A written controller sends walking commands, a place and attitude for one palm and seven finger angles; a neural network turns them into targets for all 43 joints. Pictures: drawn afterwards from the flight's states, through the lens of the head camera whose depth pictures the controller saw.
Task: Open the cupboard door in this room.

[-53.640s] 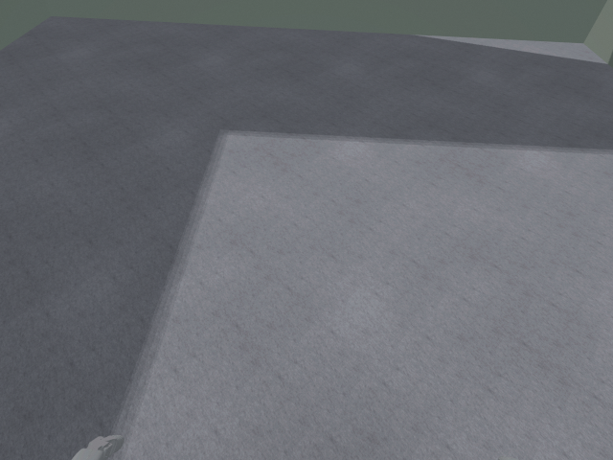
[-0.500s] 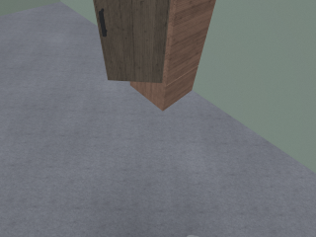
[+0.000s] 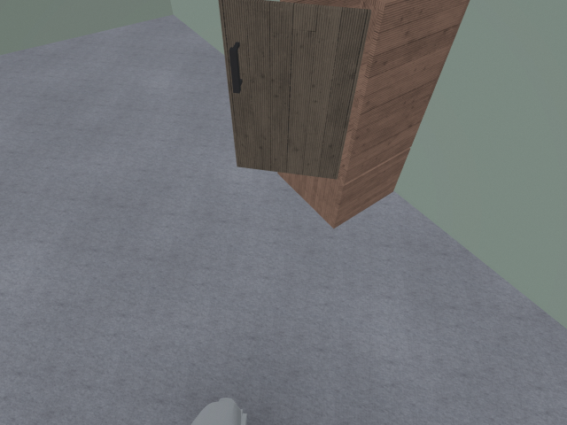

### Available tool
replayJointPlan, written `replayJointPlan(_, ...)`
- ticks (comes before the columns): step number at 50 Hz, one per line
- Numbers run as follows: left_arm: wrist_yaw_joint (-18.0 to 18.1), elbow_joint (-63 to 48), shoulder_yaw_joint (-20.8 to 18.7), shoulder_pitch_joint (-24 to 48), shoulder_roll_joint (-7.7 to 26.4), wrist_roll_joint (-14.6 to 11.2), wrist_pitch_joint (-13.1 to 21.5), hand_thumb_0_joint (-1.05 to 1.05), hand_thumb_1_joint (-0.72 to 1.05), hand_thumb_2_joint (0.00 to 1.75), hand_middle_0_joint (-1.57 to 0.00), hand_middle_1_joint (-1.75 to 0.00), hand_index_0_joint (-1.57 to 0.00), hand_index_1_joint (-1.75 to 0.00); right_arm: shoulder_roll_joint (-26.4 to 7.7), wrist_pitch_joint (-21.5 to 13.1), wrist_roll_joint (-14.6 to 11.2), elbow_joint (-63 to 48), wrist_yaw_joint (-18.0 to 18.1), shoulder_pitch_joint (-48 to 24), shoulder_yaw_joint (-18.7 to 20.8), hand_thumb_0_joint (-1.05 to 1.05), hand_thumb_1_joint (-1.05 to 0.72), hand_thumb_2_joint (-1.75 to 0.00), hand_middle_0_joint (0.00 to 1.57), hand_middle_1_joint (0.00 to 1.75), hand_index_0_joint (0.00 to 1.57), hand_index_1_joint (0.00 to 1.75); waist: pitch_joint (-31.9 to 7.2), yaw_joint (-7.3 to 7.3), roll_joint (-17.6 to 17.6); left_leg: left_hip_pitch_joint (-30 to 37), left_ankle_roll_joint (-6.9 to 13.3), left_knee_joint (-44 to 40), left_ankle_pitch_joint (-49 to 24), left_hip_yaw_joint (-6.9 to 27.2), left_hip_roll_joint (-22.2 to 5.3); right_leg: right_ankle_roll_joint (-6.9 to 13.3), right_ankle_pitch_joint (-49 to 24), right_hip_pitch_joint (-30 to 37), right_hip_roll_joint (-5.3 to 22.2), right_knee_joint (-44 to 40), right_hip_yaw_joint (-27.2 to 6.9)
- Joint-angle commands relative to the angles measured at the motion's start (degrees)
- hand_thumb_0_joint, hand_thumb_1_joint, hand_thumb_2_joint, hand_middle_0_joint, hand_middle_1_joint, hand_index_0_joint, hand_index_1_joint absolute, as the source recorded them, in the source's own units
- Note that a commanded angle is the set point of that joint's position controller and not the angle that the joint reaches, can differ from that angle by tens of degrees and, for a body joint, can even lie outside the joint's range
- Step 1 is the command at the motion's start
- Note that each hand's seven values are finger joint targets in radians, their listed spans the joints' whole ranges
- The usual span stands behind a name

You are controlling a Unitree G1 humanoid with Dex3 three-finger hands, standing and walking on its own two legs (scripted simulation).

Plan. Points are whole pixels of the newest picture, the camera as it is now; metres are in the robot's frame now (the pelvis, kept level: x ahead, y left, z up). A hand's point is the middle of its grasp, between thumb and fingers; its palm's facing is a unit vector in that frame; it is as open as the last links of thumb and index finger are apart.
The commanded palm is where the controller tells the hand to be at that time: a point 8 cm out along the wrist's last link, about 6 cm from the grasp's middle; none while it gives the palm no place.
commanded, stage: take the last steps up to it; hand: left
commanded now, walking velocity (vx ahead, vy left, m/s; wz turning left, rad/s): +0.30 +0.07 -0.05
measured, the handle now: (236, 67) +1.01 +0.25 -0.04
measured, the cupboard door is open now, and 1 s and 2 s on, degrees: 45 45 45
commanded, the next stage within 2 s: come to a stop and stand still in 0.94 s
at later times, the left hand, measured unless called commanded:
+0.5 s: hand (190, 319) +0.30 +0.21 -0.16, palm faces -0.04 -0.97 -0.22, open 7.4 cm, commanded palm none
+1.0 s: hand (174, 319) +0.31 +0.25 -0.20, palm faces +0.01 -0.99 -0.14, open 7.3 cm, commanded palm none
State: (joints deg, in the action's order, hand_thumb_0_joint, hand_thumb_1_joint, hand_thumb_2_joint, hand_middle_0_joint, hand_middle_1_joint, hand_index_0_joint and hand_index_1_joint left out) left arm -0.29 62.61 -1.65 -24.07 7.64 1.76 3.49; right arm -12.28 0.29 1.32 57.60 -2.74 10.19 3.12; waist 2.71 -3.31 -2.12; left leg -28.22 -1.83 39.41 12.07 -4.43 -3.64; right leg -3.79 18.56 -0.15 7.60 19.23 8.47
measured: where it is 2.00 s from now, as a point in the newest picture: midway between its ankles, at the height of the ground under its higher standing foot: (275, 371)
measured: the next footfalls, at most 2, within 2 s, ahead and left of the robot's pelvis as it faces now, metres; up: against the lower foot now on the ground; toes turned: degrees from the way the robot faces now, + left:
left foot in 0.06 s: +0.16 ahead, +0.14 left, +0.00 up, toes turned +7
right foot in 0.50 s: +0.26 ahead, -0.08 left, +0.00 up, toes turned -10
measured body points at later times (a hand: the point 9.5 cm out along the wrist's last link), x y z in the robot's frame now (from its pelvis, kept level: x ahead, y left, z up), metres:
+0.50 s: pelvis +0.17 +0.03 -0.01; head +0.17 +0.01 +0.44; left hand +0.30 +0.26 -0.14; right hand +0.13 -0.20 -0.17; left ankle +0.13 +0.14 -0.74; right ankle +0.22 -0.08 -0.75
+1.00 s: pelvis +0.35 +0.08 -0.01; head +0.37 +0.11 +0.44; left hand +0.32 +0.31 -0.18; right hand +0.43 -0.16 -0.14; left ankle +0.41 +0.16 -0.74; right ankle +0.27 -0.05 -0.67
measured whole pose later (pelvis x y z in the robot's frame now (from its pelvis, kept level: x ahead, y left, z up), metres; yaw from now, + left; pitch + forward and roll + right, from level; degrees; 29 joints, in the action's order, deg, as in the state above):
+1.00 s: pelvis +0.35 +0.08 -0.01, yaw -4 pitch -1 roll +0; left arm -0.3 64.1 -2.8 -20.4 10.9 1.3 0.3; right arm -8.2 -4.0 1.8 56.5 0.4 9.5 1.1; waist 3.1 -2.2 -3.9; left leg -18.9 3.0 32.2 12.6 -8.0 -1.6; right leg 0.2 26.2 -20.9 4.3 62.6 3.2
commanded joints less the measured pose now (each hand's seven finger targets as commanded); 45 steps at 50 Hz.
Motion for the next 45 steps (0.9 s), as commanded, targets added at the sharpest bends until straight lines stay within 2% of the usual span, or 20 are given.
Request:
replayJointPlan(1,0.8,-1.3,-2.9,-0.2,11.5,-0.5,0.3,0.00,0.90,0.90,-0.20,-0.30,-0.20,-0.30,-2.1,-3.0,0.2,-2.3,0.7,3.7,0.1,0.00,-0.90,-0.90,0.20,0.30,0.20,0.30,-1.1,4.84,-6.3,17.7,2.3,-11.8,-1.5,-5.4,4.3,6.7,-26.2,-8.6,7.7,6.9,-2.0)
replayJointPlan(2,0.5,-1.7,-2.4,-1.0,9.5,-0.6,0.0,0.00,0.90,0.90,-0.20,-0.30,-0.20,-0.30,-6.4,-3.3,0.4,0.0,1.6,11.9,1.1,0.00,-0.90,-0.90,0.20,0.30,0.20,0.30,-6.3,8.10,2.5,31.3,3.9,-11.9,-0.8,-0.9,-0.1,5.1,-20.6,-15.8,5.2,19.5,-0.1)
replayJointPlan(3,0.2,-3.2,-1.7,-1.9,5.9,-1.1,-0.2,0.00,0.90,0.90,-0.20,-0.30,-0.20,-0.30,-13.2,-3.6,1.0,1.4,2.5,19.4,2.9,0.00,-0.90,-0.90,0.20,0.30,0.20,0.30,-11.8,10.30,16.8,41.1,9.8,-15.6,1.3,20.9,-15.5,2.5,8.3,-29.6,-3.1,36.4,2.9)
replayJointPlan(4,0.5,-5.6,-1.3,2.4,5.8,-1.0,-0.4,0.00,0.90,0.90,-0.20,-0.30,-0.20,-0.30,-14.5,-2.9,0.5,1.8,3.5,22.8,3.0,0.00,-0.90,-0.90,0.20,0.30,0.20,0.30,-13.2,11.56,17.4,40.5,13.7,-22.5,1.4,27.9,-20.5,3.6,16.7,-34.4,-4.4,48.8,-2.8)
replayJointPlan(5,0.5,-7.2,-1.5,6.4,5.2,-1.0,-0.4,0.00,0.90,0.90,-0.20,-0.30,-0.20,-0.30,-14.0,-2.7,0.5,1.3,3.8,19.8,2.9,0.00,-0.90,-0.90,0.20,0.30,0.20,0.30,-6.1,10.51,10.9,34.6,15.1,-24.2,2.6,26.5,-21.8,4.7,14.0,-38.4,-1.9,54.8,-5.6)
replayJointPlan(8,-0.2,-5.0,-1.9,5.3,5.4,-0.2,-1.8,0.00,0.90,0.90,-0.20,-0.30,-0.20,-0.30,-6.0,-3.5,0.2,-1.6,3.9,6.8,0.4,0.00,-0.90,-0.90,0.20,0.30,0.20,0.30,0.2,4.33,13.9,14.1,10.6,-28.5,11.3,14.9,-15.9,4.3,3.7,-33.1,2.0,52.9,-7.7)
replayJointPlan(10,-0.6,-4.7,-2.0,4.4,4.2,-0.2,-2.5,0.00,0.90,0.90,-0.20,-0.30,-0.20,-0.30,-4.4,-4.2,0.2,-1.1,4.1,7.0,0.0,0.00,-0.90,-0.90,0.20,0.30,0.20,0.30,1.3,3.02,10.6,11.8,10.5,-30.2,6.8,11.0,-14.0,4.0,0.2,-31.3,1.5,48.3,-7.0)
replayJointPlan(18,-1.2,-9.1,-2.0,13.0,4.7,-0.3,-2.4,0.00,0.90,0.90,-0.20,-0.30,-0.20,-0.30,-5.2,-4.2,0.5,0.5,3.4,8.8,0.8,0.00,-0.90,-0.90,0.20,0.30,0.20,0.30,2.1,3.11,5.2,13.9,12.5,-31.4,7.5,6.7,-13.0,3.6,-3.9,-24.2,-0.9,23.1,-4.1)
replayJointPlan(22,-1.2,-9.1,-2.6,11.3,6.5,-0.1,-2.1,0.00,0.90,0.90,-0.20,-0.30,-0.20,-0.30,-5.4,-3.5,0.5,1.1,3.2,8.5,0.5,0.00,-0.90,-0.90,0.20,0.30,0.20,0.30,1.4,1.27,3.3,12.1,9.8,-24.1,9.6,4.3,-10.4,3.6,-5.2,-13.0,-3.4,13.2,-2.4)
replayJointPlan(23,-0.9,-7.9,-3.0,7.7,8.1,0.0,-1.6,0.00,0.90,0.90,-0.20,-0.30,-0.20,-0.30,-4.4,-3.5,0.2,1.2,3.1,8.2,0.3,0.00,-0.90,-0.90,0.20,0.30,0.20,0.30,0.6,-0.24,0.2,9.1,7.9,-17.9,10.1,2.4,-7.0,4.4,-4.7,-6.6,-3.5,8.9,-4.1)
replayJointPlan(24,-0.6,-6.4,-3.7,2.5,11.4,0.2,-0.8,0.00,0.90,0.90,-0.20,-0.30,-0.20,-0.30,-2.5,-3.6,-0.2,0.7,2.9,8.2,-0.1,0.00,-0.90,-0.90,0.20,0.30,0.20,0.30,-1.5,-2.40,-7.3,1.8,5.0,-5.0,11.5,-2.9,-1.5,7.3,0.1,2.6,3.5,3.4,-13.8)
replayJointPlan(25,-0.2,-4.8,-4.9,-3.4,16.8,-0.1,-0.5,0.00,0.90,0.90,-0.20,-0.30,-0.20,-0.30,-1.0,-3.5,-0.3,-1.0,2.4,7.9,-0.4,0.00,-0.90,-0.90,0.20,0.30,0.20,0.30,-3.2,-3.86,-18.4,-9.4,2.5,10.4,21.9,-6.3,4.0,13.7,2.4,10.1,16.3,-5.3,-32.5)
replayJointPlan(26,0.4,-4.8,-4.8,-4.9,17.2,-0.7,-0.5,0.00,0.90,0.90,-0.20,-0.30,-0.20,-0.30,-3.7,-3.4,0.0,-2.1,2.2,4.6,0.1,0.00,-0.90,-0.90,0.20,0.30,0.20,0.30,-2.5,-4.73,-11.7,-11.9,2.6,20.6,22.8,0.2,1.7,17.5,2.9,7.5,19.4,-8.5,-37.0)
replayJointPlan(29,1.1,-6.9,-3.2,4.0,10.8,-0.9,0.1,0.00,0.90,0.90,-0.20,-0.30,-0.20,-0.30,-2.3,-3.0,-0.1,-0.7,2.2,3.3,0.4,0.00,-0.90,-0.90,0.20,0.30,0.20,0.30,0.8,0.52,-4.2,-10.3,1.3,23.5,10.0,4.5,-2.8,14.7,-8.4,-1.8,14.0,-8.1,-23.0)
replayJointPlan(32,0.7,-6.3,-2.4,5.5,8.7,-1.0,1.1,0.00,0.90,0.90,-0.20,-0.30,-0.20,-0.30,0.3,-2.0,0.1,0.3,1.6,5.7,-0.1,0.00,-0.90,-0.90,0.20,0.30,0.20,0.30,-0.7,2.88,-5.9,-3.9,-0.1,15.9,3.6,1.8,-2.7,12.6,-16.2,-6.4,9.2,-8.9,-11.9)
replayJointPlan(38,0.4,-3.0,-2.9,2.8,10.9,-0.4,1.1,0.00,0.90,0.90,-0.20,-0.30,-0.20,-0.30,1.5,-2.6,-0.1,-1.9,0.7,0.4,-0.1,0.00,-0.90,-0.90,0.20,0.30,0.20,0.30,0.5,1.47,-4.7,2.1,0.1,-1.3,1.4,-1.4,-0.4,12.5,-13.6,-6.9,9.0,-7.3,-10.4)
replayJointPlan(42,0.2,-2.1,-2.8,3.9,10.3,-0.8,0.1,0.00,0.90,0.90,-0.20,-0.30,-0.20,-0.30,-1.7,-3.6,0.2,0.0,1.5,6.1,0.3,0.00,-0.90,-0.90,0.20,0.30,0.20,0.30,0.4,5.20,-2.2,19.1,1.4,-11.8,-2.3,-3.0,2.0,9.0,-10.1,-15.0,5.2,2.3,-6.9)
replayJointPlan(43,0.0,-2.6,-2.3,3.3,8.7,-0.7,-0.2,0.00,0.90,0.90,-0.20,-0.30,-0.20,-0.30,-5.5,-3.9,0.5,1.5,2.1,11.9,1.2,0.00,-0.90,-0.90,0.20,0.30,0.20,0.30,-2.5,7.47,6.0,28.5,3.5,-13.7,-0.6,3.8,-2.8,7.0,-7.2,-21.8,1.5,14.6,-4.4)
replayJointPlan(44,-0.1,-4.0,-1.7,2.0,5.6,-1.2,-0.2,0.00,0.90,0.90,-0.20,-0.30,-0.20,-0.30,-11.7,-4.1,1.2,2.6,3.0,19.2,2.5,0.00,-0.90,-0.90,0.20,0.30,0.20,0.30,-8.1,9.35,20.1,36.3,9.6,-19.4,-1.0,22.4,-17.1,4.2,10.2,-30.8,-5.4,31.6,1.4)
replayJointPlan(45,0.2,-5.7,-1.4,5.3,6.5,-1.0,-0.2,0.00,0.90,0.90,-0.20,-0.30,-0.20,-0.30,-12.1,-3.4,0.8,2.9,3.8,21.9,2.2,0.00,-0.90,-0.90,0.20,0.30,0.20,0.30,-9.2,10.39,17.1,36.1,13.9,-23.6,-3.5,28.5,-21.4,4.6,16.0,-34.0,-6.4,44.1,-3.9)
